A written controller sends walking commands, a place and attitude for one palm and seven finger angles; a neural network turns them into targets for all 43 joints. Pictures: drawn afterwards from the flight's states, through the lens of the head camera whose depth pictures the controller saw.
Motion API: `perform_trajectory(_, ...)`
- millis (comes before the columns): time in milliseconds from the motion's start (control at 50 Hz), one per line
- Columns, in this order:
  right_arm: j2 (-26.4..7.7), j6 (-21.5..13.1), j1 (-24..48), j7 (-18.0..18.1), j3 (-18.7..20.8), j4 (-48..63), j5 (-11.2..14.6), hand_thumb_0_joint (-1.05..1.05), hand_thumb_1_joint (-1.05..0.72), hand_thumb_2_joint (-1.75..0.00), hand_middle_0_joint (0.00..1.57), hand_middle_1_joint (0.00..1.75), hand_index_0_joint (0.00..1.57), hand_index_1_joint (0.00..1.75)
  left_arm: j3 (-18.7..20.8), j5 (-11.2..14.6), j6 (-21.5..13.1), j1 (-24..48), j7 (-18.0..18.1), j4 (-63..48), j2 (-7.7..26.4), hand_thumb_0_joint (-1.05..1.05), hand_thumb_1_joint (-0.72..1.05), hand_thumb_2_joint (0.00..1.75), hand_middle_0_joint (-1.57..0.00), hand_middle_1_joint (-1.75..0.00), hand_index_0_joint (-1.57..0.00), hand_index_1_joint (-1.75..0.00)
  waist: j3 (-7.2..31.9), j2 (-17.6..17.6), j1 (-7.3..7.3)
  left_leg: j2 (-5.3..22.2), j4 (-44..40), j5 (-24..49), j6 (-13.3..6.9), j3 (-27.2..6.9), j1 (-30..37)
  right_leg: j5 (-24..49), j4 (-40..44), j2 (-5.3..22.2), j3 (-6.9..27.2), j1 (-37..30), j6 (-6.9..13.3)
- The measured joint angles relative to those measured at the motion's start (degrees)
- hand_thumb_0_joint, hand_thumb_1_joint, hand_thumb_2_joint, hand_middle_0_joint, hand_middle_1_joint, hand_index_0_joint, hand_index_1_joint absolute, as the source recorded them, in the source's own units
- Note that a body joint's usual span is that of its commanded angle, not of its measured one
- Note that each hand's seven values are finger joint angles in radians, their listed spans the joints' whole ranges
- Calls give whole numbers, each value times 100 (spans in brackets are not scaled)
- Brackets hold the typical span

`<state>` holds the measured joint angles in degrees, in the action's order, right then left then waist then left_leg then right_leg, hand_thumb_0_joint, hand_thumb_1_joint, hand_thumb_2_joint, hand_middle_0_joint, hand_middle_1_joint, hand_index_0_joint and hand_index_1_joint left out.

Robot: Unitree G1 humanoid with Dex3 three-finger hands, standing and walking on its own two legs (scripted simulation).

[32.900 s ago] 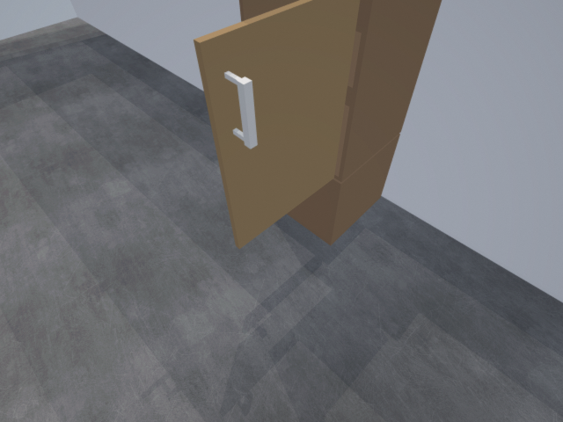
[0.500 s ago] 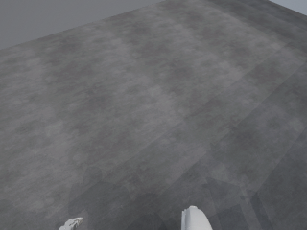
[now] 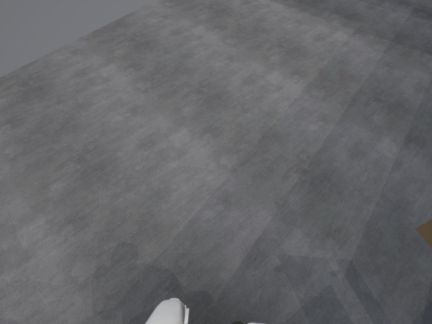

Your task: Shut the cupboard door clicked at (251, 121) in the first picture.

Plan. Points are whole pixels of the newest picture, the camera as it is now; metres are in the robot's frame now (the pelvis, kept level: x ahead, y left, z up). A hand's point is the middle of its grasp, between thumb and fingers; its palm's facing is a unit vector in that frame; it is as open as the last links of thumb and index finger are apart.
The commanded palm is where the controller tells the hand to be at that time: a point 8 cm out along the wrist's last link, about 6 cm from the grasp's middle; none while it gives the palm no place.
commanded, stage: turn to face it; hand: left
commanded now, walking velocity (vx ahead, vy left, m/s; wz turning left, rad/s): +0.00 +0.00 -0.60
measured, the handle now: out of the picture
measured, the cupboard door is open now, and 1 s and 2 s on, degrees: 58 58 58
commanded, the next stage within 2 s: take the last steps up to it in 1.76 s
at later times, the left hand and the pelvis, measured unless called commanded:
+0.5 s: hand (109, 284) +0.20 +0.25 -0.16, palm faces -0.29 -0.93 -0.23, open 7.4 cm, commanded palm none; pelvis +0.04 +0.07 +0.01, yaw -19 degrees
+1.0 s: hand (141, 259) +0.26 +0.19 -0.18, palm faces -0.57 -0.80 -0.18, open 7.4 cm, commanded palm none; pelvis +0.08 +0.08 -0.01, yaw -37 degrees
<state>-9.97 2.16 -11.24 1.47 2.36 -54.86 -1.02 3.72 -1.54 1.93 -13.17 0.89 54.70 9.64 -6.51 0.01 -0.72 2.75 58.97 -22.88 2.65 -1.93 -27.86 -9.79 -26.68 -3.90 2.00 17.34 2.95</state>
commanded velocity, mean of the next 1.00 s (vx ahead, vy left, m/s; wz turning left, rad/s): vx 0.00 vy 0.00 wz -0.60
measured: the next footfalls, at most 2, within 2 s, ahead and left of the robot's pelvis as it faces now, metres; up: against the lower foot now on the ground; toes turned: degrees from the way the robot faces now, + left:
left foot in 0.18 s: +0.08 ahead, +0.16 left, +0.00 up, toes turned -7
right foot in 0.60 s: +0.02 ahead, -0.08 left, +0.00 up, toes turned -28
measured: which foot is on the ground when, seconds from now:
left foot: up 0.00-0.16, down 0.18-0.60, up 0.62-0.90, down 0.92-1.00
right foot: down 0.00-0.18, up 0.20-0.58, down 0.60-0.92, up 0.94-1.00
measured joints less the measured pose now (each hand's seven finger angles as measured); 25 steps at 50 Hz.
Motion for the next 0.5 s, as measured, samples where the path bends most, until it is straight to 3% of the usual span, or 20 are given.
perform_trajectory(100, -86, -40, 312, 16, 16, 193, 36, 1, -91, -90, 20, 30, 20, 30, 72, -32, 29, -86, -82, -58, 82, 0, 91, 89, -20, -30, -20, -30, 127, -70, 174, -38, -1258, -70, 64, -32, 368, -94, -104, 14, 377, 45, -166)
perform_trajectory(160, -110, -137, 400, 35, -7, 324, 69, 1, -91, -90, 20, 30, 20, 30, 122, -10, 87, -127, -96, -116, 166, 1, 91, 89, -20, -30, -20, -30, 245, -131, 221, -142, -2376, 360, 47, 47, 906, -260, -391, -14, 616, 181, -331)
perform_trajectory(200, -81, -226, 401, 51, -28, 390, 28, 1, -91, -90, 20, 30, 20, 30, 157, 36, 160, -80, -103, -136, 275, 1, 91, 89, -20, -30, -20, -30, 280, -218, 204, -173, -2601, 753, -139, 167, 1034, -859, -949, -12, 668, 389, -371)
perform_trajectory(260, 5, -229, 327, 43, -124, 463, -58, 1, -91, -90, 20, 30, 20, 30, 217, 7, 237, 30, -139, -197, 464, 1, 91, 89, -20, -30, -20, -30, 241, -300, 247, -68, -2653, 584, -330, 426, 1267, -1723, -2472, 68, 251, 840, -477)
perform_trajectory(340, 17, -179, 165, 50, -182, 491, -86, 1, -91, -90, 20, 30, 20, 30, 271, -3, 271, 160, -239, -341, 625, 1, 91, 89, -20, -30, -19, -30, 240, -210, 231, 143, -3028, 669, -358, 661, 1564, -1604, -3466, 295, -209, 1107, -619)
perform_trajectory(400, -32, -174, 68, 41, -161, 463, -80, 1, -91, -90, 20, 30, 21, 30, 265, 6, 299, 239, -277, -428, 665, 1, 91, 89, -20, -30, -19, -30, 231, -121, 201, 256, -3173, 688, -360, 887, 1682, -1424, -3307, 469, -334, 1034, -672)
perform_trajectory(500, -164, -170, -110, 7, -78, 379, -78, 1, -91, -90, 20, 30, 21, 30, 206, -2, 305, 396, -303, -482, 629, 1, 91, 89, -19, -30, -19, -30, 179, 28, 52, 422, -3044, 525, -314, 1264, 1717, -1392, -2277, 590, -479, 590, -611)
